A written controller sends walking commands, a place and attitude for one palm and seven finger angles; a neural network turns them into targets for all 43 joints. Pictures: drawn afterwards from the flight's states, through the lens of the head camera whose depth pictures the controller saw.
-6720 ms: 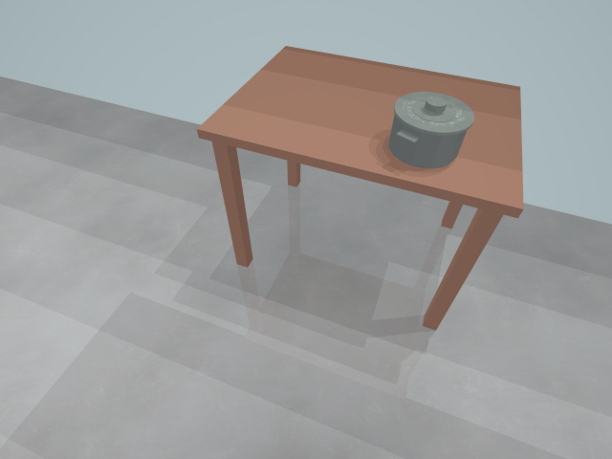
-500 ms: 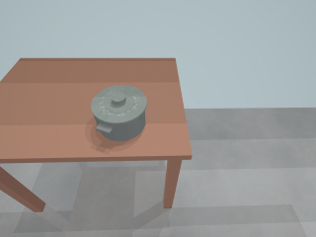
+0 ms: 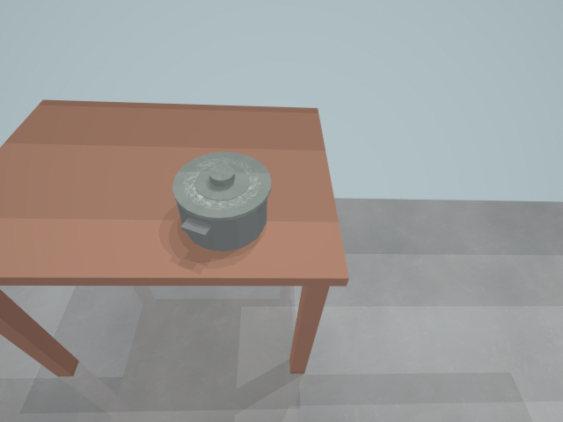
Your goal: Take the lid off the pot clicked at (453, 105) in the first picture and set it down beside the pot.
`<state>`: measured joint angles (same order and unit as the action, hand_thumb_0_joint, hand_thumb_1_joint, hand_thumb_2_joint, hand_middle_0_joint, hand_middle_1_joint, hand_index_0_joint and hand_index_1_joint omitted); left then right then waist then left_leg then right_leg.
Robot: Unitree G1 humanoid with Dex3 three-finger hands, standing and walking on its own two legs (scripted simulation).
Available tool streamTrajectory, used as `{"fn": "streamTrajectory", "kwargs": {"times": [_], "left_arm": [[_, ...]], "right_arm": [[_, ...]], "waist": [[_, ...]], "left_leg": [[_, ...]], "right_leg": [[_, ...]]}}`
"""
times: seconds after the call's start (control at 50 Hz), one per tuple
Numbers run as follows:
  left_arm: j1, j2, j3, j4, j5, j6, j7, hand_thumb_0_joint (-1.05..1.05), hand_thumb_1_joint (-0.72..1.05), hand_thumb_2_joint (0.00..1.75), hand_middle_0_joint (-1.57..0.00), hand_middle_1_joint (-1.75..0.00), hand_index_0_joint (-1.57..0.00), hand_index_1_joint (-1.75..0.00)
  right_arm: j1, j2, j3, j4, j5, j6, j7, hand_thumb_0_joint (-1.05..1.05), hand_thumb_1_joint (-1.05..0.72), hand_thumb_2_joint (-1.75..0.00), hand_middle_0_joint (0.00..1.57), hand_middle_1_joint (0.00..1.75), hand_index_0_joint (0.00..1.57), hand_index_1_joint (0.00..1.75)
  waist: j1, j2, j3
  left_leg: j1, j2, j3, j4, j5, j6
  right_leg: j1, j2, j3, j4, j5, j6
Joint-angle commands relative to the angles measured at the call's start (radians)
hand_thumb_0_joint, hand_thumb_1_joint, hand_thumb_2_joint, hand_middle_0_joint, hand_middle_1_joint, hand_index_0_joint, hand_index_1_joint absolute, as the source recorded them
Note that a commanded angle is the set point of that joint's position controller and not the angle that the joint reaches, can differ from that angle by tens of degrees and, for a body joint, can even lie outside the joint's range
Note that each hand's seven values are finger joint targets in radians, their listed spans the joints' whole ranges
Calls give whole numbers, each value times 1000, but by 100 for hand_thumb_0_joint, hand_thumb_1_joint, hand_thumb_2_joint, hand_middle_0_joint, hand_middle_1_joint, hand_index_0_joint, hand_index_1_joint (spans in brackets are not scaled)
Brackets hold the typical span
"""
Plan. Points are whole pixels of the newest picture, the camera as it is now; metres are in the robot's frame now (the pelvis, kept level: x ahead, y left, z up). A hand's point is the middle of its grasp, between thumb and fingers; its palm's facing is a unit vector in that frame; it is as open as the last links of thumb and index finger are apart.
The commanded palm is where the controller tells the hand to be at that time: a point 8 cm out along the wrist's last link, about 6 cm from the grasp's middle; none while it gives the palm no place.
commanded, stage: look again from close up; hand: left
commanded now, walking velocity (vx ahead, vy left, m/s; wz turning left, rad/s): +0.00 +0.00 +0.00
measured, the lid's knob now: (222, 175) +0.55 +0.16 +0.02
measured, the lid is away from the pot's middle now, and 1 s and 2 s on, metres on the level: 0.00 0.00 0.00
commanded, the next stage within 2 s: shuffle to correct the standing spot in 0.10 s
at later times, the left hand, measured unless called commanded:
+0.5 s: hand out of the picture +0.00 +0.17 -0.18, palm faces +0.08 -0.98 -0.18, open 7.3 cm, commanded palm none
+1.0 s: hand out of the picture +0.11 +0.17 -0.18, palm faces +0.09 -0.97 -0.20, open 7.3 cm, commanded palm none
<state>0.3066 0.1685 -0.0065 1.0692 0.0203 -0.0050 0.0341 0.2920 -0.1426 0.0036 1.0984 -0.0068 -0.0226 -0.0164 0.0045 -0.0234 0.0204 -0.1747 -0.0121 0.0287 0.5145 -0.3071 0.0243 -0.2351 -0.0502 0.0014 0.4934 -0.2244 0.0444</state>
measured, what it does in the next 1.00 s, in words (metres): walks ahead: left foot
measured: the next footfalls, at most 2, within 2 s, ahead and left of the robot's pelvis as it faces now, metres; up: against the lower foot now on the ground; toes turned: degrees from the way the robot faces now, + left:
left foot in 0.96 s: +0.15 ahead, +0.11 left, +0.00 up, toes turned +4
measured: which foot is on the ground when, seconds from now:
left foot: down 0.00-0.78, up 0.80-0.94, down 0.96-1.00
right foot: down 0.00-1.00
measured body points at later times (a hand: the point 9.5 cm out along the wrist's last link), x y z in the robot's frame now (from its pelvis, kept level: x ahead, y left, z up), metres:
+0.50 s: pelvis +0.03 +0.00 -0.01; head +0.04 +0.01 +0.44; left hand +0.00 +0.23 -0.17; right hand +0.02 -0.23 -0.16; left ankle -0.02 +0.10 -0.74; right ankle +0.03 -0.15 -0.74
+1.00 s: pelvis +0.10 +0.00 -0.01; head +0.12 +0.00 +0.44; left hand +0.11 +0.23 -0.17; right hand +0.14 -0.23 -0.16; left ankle +0.11 +0.11 -0.74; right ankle +0.07 -0.12 -0.74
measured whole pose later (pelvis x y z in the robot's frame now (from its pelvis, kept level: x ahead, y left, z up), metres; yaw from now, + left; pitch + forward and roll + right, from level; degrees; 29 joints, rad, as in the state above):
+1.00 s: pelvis +0.10 +0.00 -0.01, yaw +3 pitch -3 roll +0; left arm 0.26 0.16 0.02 1.03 0.01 0.01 0.04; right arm 0.22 -0.15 -0.03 1.10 0.00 -0.01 -0.04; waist 0.02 -0.02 0.09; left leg -0.25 0.01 0.05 0.59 -0.25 0.01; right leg -0.17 -0.05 -0.09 0.62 -0.40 0.00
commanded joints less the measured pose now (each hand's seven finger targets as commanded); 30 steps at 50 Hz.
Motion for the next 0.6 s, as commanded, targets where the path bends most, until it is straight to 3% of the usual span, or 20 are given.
{"fn": "streamTrajectory", "kwargs": {"times": [0.0,0.18,0.2,0.26,0.32,0.4,0.44,0.48,0.54,0.58], "left_arm": [[65,86,19,-31,-4,-19,9,0,90,90,-20,-30,-20,-30],[73,84,18,-21,-3,-18,7,0,90,90,-20,-30,-20,-30],[80,84,20,-19,-2,-20,6,0,90,90,-20,-30,-20,-30],[74,99,27,-28,4,-12,-1,0,90,90,-20,-30,-20,-30],[82,94,35,-41,9,-11,-6,0,90,90,-20,-30,-20,-30],[110,99,42,-45,6,-21,-8,0,90,90,-20,-30,-20,-30],[128,107,46,-37,3,-30,-6,0,90,90,-20,-30,-20,-30],[137,112,49,-31,1,-33,-5,0,90,90,-20,-30,-20,-30],[131,96,45,-22,-1,-39,-2,0,90,90,-20,-30,-20,-30],[94,69,35,-32,-2,-40,-2,0,90,90,-20,-30,-20,-30]], "right_arm": [[27,-110,-24,-35,3,-13,-5,0,-90,-90,20,30,20,30],[22,-110,-24,-16,5,-11,-4,0,-90,-90,20,30,20,30],[26,-111,-23,-12,4,-9,-3,0,-90,-90,20,30,20,30],[26,-122,-31,-17,-3,5,1,0,-90,-90,20,30,20,30],[23,-131,-37,-29,-7,11,4,0,-90,-90,20,30,20,30],[33,-114,-37,-41,-4,3,4,0,-90,-90,20,30,20,30],[48,-96,-31,-40,-3,-8,3,0,-90,-90,20,30,20,30],[56,-87,-29,-35,-2,-16,1,0,-90,-90,20,30,20,30],[88,-92,-29,-10,-1,-29,-4,0,-90,-90,20,30,20,30],[139,-133,-37,17,0,-34,-13,0,-90,-90,20,30,20,30]], "waist": [[-1,18,52],[-1,35,68],[-1,35,55],[-2,46,101],[4,65,135],[10,16,126],[9,-42,81],[7,-55,60],[-8,7,19],[-30,127,6]], "left_leg": [[-70,95,-103,-136,123,5],[-69,97,-103,-158,83,4],[-69,93,-104,-153,42,6],[-114,90,-129,-184,-198,21],[-177,89,-160,-190,-292,35],[-191,61,-148,-115,-200,44],[-172,32,-97,-42,-68,38],[-138,24,-72,-5,37,36],[-38,55,-90,-10,241,45],[94,137,-185,-50,482,82]], "right_leg": [[12,-52,45,-75,83,-59],[5,-49,45,-92,59,-57],[15,-48,42,-89,17,-58],[-38,-36,26,-85,-210,-65],[-57,-24,16,-58,-271,-67],[-35,-50,45,-65,-248,-88],[17,-81,78,-70,-181,-107],[38,-89,70,-52,-85,-116],[35,-60,6,38,122,-107],[-65,5,-83,160,127,-82]]}}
